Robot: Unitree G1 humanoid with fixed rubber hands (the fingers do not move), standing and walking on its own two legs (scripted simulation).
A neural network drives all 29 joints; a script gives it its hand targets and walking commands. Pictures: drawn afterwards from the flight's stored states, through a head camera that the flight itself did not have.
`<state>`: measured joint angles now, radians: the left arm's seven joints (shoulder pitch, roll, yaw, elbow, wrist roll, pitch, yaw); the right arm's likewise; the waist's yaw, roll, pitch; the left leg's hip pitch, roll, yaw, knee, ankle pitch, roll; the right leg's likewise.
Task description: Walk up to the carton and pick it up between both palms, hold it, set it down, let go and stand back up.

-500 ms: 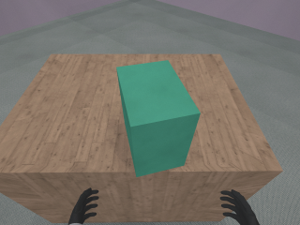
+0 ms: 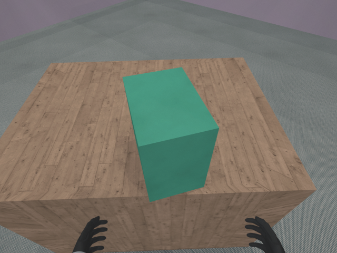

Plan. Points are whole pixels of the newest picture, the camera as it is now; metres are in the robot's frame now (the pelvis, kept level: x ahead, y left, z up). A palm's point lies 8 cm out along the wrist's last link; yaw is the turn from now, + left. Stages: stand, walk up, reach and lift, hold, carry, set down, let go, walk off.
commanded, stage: let go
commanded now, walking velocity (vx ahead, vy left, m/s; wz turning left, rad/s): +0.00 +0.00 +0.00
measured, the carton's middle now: (165, 135) +0.41 +0.04 +0.04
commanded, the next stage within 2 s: stand in 0.48 s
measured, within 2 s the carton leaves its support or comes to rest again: neither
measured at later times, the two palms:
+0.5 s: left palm (87, 251) +0.15 +0.22 -0.08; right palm out of the picture +0.15 -0.23 -0.08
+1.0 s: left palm out of the picture +0.08 +0.30 -0.11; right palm out of the picture +0.06 -0.31 -0.10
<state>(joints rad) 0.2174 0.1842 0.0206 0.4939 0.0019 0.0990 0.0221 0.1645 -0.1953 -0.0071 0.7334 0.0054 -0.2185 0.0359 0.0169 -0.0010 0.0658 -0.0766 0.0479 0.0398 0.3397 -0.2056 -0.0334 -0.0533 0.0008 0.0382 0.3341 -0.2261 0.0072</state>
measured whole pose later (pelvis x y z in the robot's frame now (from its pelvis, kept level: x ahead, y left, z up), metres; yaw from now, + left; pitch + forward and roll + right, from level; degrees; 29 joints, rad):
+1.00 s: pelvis -0.02 +0.00 +0.00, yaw +0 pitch -2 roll +0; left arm 0.17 0.36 0.02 0.94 0.03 -0.02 -0.02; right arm 0.24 -0.38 -0.02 0.91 -0.03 -0.02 0.01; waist 0.00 -0.01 0.00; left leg -0.16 0.05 0.04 0.43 -0.23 -0.03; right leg -0.14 0.01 0.04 0.42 -0.24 0.01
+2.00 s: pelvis -0.02 +0.00 +0.00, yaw +0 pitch -2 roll +0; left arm 0.13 0.37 0.00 1.08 0.01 -0.02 0.00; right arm 0.15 -0.38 -0.01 1.06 -0.01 -0.02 0.00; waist -0.01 0.00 0.02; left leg -0.12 0.05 0.04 0.34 -0.18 -0.02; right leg -0.10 0.00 0.04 0.33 -0.20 0.01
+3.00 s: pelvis -0.01 +0.00 +0.00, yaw +0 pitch -2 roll +0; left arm 0.12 0.37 0.01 1.08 0.01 -0.02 0.00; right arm 0.13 -0.38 -0.01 1.09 -0.01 -0.01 0.00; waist -0.01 0.00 0.03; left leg -0.11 0.05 0.04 0.33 -0.18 -0.03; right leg -0.09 0.00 0.04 0.32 -0.20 0.01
